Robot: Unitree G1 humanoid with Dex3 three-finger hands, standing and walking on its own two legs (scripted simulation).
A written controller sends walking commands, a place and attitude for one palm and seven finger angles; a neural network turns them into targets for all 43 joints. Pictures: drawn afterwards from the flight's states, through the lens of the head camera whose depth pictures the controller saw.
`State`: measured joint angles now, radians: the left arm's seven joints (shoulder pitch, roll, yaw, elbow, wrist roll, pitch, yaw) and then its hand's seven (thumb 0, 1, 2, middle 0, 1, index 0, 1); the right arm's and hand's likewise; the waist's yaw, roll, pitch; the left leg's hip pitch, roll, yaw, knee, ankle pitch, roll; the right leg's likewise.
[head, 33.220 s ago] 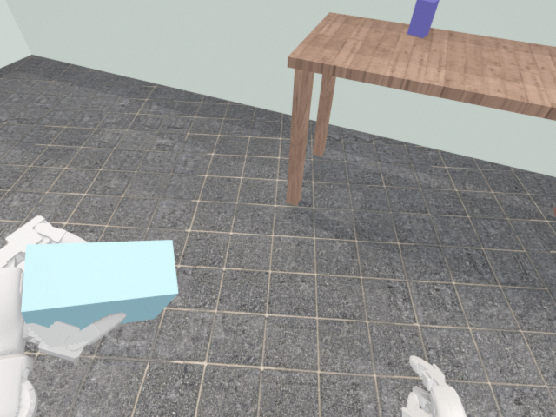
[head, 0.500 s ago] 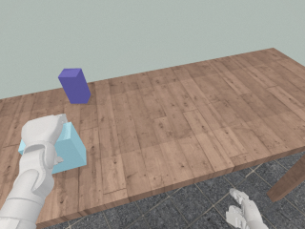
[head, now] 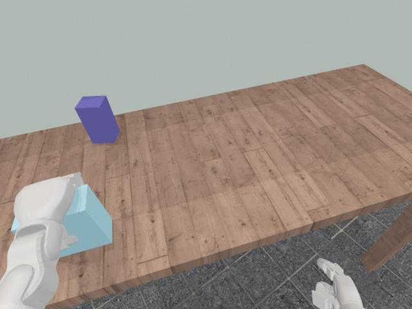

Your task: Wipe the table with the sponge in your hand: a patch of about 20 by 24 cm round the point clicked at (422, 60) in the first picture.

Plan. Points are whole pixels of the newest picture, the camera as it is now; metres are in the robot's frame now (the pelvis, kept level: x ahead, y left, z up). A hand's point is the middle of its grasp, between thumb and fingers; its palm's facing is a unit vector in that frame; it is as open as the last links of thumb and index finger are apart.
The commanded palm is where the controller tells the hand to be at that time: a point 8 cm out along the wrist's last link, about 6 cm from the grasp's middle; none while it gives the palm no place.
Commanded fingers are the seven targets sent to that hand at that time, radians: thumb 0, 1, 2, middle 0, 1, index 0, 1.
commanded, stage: wipe back along the first lane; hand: left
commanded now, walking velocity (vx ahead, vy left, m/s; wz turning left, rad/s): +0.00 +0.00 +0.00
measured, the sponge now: (74, 229) +0.25 +0.31 +0.03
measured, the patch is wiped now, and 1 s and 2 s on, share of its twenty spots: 1.00 1.00 1.00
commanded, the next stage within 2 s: lift the sponge slowly off the table in 0.10 s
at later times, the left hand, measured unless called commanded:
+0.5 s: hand (63, 227) +0.22 +0.29 +0.09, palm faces +0.03 -0.06 -1.00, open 9.9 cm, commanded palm +0.19 +0.27 +0.14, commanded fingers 0.00 0.10 1.30 -1.20 -1.60 -1.20 -1.60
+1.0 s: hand (60, 227) +0.21 +0.28 +0.10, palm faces +0.04 -0.08 -1.00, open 9.9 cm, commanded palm +0.19 +0.28 +0.17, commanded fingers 0.00 0.10 1.30 -1.20 -1.60 -1.20 -1.60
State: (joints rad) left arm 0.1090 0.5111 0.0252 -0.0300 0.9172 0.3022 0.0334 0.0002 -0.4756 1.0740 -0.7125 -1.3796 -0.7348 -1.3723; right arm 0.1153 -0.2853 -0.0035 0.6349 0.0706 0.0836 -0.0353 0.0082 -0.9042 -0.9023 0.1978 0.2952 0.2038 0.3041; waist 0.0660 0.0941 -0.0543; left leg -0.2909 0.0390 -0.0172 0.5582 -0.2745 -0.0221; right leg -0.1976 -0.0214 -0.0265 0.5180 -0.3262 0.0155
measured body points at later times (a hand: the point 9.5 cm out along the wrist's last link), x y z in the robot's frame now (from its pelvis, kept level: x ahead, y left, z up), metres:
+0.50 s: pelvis -0.01 +0.00 +0.00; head -0.03 -0.04 +0.45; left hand +0.22 +0.29 +0.14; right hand +0.22 -0.21 -0.08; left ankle +0.01 +0.14 -0.73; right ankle -0.03 -0.13 -0.73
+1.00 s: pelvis -0.02 -0.01 +0.00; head -0.04 -0.05 +0.45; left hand +0.21 +0.28 +0.16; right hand +0.22 -0.22 -0.08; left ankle +0.01 +0.14 -0.73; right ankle -0.03 -0.13 -0.73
